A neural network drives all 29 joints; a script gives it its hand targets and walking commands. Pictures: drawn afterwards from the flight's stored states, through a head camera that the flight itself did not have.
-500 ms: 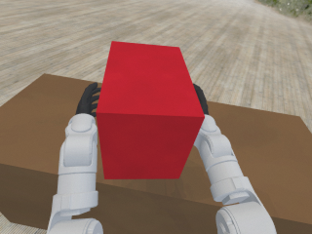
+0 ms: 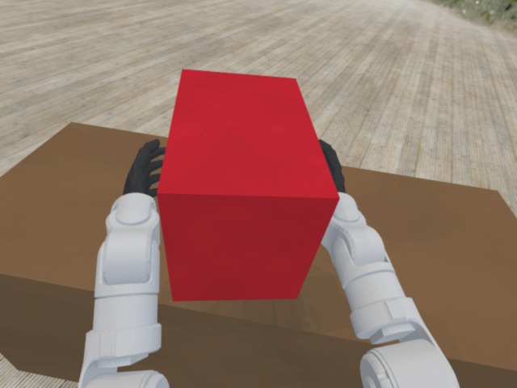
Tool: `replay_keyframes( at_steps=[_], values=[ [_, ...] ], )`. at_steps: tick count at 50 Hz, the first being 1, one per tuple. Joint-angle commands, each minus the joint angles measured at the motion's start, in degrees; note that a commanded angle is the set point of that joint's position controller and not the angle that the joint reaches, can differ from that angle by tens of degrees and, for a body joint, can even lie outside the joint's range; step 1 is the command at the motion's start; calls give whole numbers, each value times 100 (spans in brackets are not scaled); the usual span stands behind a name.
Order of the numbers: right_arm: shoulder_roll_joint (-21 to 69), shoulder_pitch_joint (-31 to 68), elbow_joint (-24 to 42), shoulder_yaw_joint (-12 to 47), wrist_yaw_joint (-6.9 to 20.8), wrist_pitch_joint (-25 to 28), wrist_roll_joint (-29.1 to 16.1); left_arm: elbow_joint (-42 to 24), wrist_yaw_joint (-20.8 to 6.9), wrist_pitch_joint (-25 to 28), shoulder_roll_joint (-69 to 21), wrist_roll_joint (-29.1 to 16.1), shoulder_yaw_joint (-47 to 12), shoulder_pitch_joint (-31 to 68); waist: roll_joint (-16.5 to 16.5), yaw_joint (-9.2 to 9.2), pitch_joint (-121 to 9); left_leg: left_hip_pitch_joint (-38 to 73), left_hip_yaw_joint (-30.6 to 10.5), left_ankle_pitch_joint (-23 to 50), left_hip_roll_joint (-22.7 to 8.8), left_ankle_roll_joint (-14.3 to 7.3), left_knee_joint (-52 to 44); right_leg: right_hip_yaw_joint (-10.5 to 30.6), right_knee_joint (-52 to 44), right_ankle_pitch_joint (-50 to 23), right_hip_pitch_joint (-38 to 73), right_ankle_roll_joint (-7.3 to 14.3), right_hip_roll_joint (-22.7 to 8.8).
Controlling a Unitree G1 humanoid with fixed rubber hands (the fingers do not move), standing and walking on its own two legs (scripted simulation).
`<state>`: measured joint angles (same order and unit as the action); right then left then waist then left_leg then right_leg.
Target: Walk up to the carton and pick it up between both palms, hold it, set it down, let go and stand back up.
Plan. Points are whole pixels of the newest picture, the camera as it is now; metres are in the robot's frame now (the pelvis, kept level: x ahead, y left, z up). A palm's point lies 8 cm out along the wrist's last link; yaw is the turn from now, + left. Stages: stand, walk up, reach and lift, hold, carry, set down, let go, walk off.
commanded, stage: hold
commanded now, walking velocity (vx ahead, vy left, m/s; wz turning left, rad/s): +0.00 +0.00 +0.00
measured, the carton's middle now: (238, 182) +0.39 +0.01 +0.17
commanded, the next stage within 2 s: none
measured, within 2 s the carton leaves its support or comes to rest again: neither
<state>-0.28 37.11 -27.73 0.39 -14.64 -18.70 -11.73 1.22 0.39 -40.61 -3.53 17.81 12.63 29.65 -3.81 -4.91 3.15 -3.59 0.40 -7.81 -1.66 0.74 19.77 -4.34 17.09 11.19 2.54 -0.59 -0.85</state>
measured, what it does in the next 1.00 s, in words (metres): stands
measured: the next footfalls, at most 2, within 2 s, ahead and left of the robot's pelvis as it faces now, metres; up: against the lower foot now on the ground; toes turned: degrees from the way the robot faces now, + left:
none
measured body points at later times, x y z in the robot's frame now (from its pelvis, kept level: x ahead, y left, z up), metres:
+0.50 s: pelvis +0.00 +0.00 +0.00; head -0.04 +0.03 +0.45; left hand +0.37 +0.15 +0.18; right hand +0.37 -0.13 +0.18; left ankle +0.04 +0.12 -0.75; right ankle -0.01 -0.12 -0.75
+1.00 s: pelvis +0.00 +0.00 +0.00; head -0.04 +0.03 +0.45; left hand +0.37 +0.14 +0.18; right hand +0.37 -0.13 +0.18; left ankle +0.04 +0.12 -0.75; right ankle -0.01 -0.12 -0.75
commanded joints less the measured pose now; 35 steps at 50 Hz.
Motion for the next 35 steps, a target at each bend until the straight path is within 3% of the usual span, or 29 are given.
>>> replay_keyframes(
  at_steps=[1,9,14,22,26,35],
  values=[
    [3476,4308,1886,2345,525,374,-345,-568,-784,426,-3179,-891,-2855,4116,470,5,-2409,1331,62,1205,375,42,-14,-72,-205,-1286,-257,-326,392],
    [3520,4340,1901,2422,504,378,-407,-715,-818,430,-3123,-877,-2846,4224,514,-18,-2504,1367,67,1311,394,47,-1,-56,-164,-1480,-122,-358,373],
    [3519,4328,1727,2261,554,372,-308,-593,-814,439,-3168,-885,-2850,4292,535,-55,-2456,1281,99,951,383,37,-72,-68,-237,-1007,-321,-308,365],
    [3538,4432,1890,2323,541,420,-355,-577,-777,458,-3253,-983,-2910,4278,490,-50,-2623,1442,46,1253,376,68,14,-98,-204,-1225,-301,-306,408],
    [3431,4300,1575,2172,573,393,-262,-448,-823,421,-3173,-791,-2744,4249,551,-41,-2328,1355,84,1014,371,51,-83,-72,-273,-987,-355,-302,362],
    [3512,4309,1724,2303,562,453,-350,-642,-806,495,-3214,-929,-2864,4271,544,-65,-2598,1425,63,1292,370,85,-9,-80,-180,-1334,-211,-323,393]
  ],
)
